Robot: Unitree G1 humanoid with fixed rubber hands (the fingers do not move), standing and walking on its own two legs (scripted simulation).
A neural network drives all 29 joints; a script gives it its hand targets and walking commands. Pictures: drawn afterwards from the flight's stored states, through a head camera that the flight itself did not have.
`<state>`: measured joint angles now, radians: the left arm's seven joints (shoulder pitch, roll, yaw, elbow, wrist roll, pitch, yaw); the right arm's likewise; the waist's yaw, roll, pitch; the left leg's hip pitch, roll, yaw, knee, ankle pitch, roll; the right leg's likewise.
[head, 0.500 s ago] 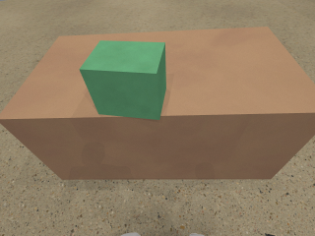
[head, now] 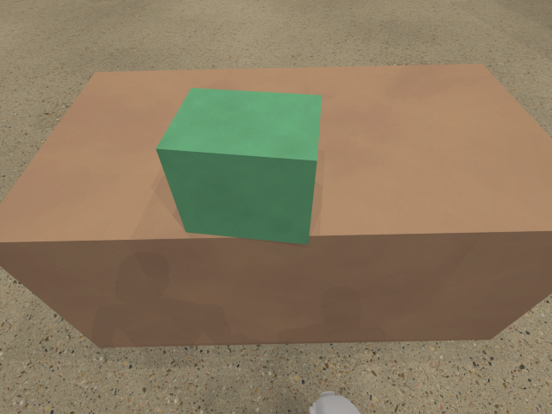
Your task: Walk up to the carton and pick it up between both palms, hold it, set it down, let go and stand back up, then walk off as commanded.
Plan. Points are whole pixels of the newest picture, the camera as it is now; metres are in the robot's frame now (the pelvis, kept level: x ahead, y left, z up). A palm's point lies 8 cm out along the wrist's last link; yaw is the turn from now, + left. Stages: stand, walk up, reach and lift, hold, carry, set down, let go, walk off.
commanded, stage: walk up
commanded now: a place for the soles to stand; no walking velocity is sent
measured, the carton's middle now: (250, 167) +0.57 +0.05 +0.03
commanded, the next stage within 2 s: none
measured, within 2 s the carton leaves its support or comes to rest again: neither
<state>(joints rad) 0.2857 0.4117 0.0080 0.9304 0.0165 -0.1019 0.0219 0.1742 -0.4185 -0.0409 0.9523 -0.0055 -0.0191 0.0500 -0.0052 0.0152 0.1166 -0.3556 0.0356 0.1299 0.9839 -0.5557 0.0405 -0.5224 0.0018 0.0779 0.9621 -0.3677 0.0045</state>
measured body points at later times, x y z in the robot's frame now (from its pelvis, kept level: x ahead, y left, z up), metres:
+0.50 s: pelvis +0.10 +0.09 +0.00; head +0.12 +0.09 +0.44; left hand +0.15 +0.42 -0.11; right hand +0.17 -0.23 -0.12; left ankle +0.10 +0.17 -0.68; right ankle +0.17 -0.06 -0.64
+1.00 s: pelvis +0.14 +0.10 +0.00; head +0.19 +0.09 +0.45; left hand +0.22 +0.41 -0.11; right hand +0.19 -0.23 -0.13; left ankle +0.14 +0.21 -0.68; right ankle +0.24 -0.05 -0.68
